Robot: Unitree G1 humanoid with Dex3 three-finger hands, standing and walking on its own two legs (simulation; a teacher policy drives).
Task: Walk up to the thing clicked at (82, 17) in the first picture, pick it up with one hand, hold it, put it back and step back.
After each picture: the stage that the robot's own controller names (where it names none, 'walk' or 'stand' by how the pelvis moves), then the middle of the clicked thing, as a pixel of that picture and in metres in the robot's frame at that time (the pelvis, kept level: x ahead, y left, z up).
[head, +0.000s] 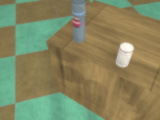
stand; (78, 21) +0.77 +0.04 -0.03
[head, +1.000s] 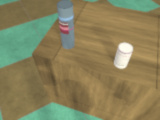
walk; (66, 27) +0.67 +0.08 -0.02
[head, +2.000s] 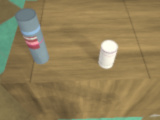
stand; (34, 40) +0.52 +0.21 +0.01
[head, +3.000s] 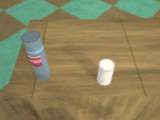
stand; (38, 58) +0.50 +0.22 -0.03
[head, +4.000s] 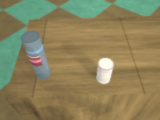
stand; (37, 57) +0.50 +0.22 -0.04
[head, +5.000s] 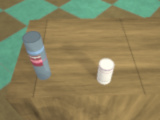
stand; (38, 58) +0.50 +0.22 -0.04
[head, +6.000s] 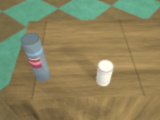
stand; (37, 59) +0.50 +0.22 -0.04
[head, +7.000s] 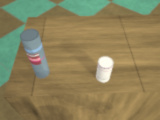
rise first; (36, 56) +0.50 +0.22 -0.04
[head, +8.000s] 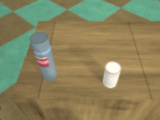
rise first; (45, 59) +0.50 +0.21 -0.03
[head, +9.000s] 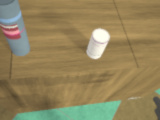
go down; (13, 28) +0.52 +0.19 +0.03
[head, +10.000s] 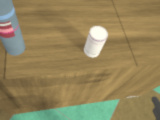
go down; (7, 25) +0.52 +0.20 +0.04
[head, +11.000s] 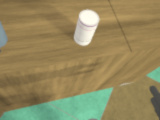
close in; out of the picture +0.53 +0.22 +0.08
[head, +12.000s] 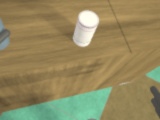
lift; out of the picture +0.52 +0.20 +0.08
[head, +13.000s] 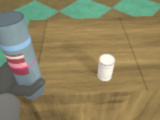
lift; (23, 61) +0.32 +0.18 +0.18
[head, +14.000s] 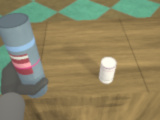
hold; (27, 61) +0.33 +0.17 +0.16
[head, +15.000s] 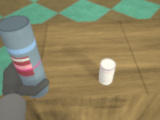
hold; (28, 62) +0.33 +0.17 +0.16
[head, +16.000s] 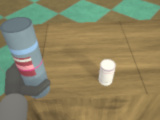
hold; (30, 63) +0.33 +0.17 +0.15
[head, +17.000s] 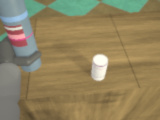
crouch; (21, 35) +0.43 +0.18 +0.17
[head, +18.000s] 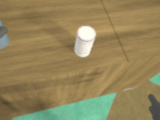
lower; out of the picture +0.53 +0.22 +0.11
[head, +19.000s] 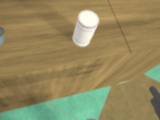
lower; out of the picture +0.53 +0.21 +0.08
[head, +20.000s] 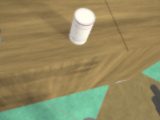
lower; out of the picture +0.53 +0.22 +0.08
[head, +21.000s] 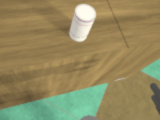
lower; out of the picture +0.54 +0.22 +0.09
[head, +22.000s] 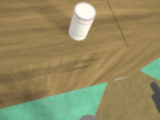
lower; out of the picture +0.54 +0.22 +0.09
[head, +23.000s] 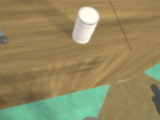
withdraw; out of the picture +0.53 +0.21 +0.08
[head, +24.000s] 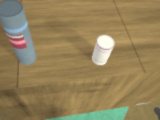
sink last; (20, 37) +0.50 +0.19 +0.04
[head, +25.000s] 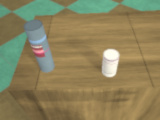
stand; (41, 48) +0.53 +0.22 +0.02
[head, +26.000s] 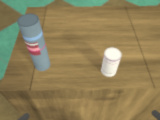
stand; (36, 46) +0.50 +0.21 +0.03
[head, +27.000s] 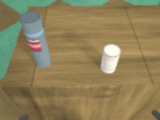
stand; (37, 43) +0.52 +0.20 +0.03
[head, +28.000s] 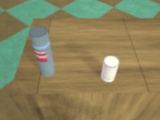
stand; (43, 54) +0.52 +0.19 -0.02
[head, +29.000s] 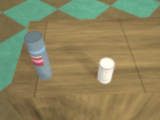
stand; (40, 58) +0.51 +0.21 -0.04
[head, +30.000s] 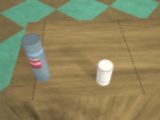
stand; (37, 60) +0.50 +0.22 -0.04
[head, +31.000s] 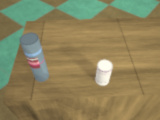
stand; (36, 60) +0.49 +0.22 -0.04
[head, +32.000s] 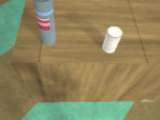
walk; (46, 21) +0.61 +0.16 -0.02
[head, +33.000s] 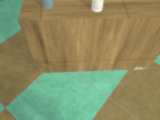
walk; out of the picture +0.90 +0.24 -0.01
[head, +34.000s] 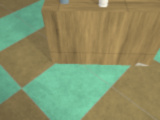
stand; out of the picture +1.17 +0.18 -0.02
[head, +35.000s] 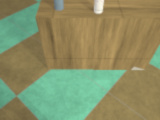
stand; out of the picture +1.12 +0.19 -0.04
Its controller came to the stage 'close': yes
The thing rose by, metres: 0.21
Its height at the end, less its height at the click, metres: +0.00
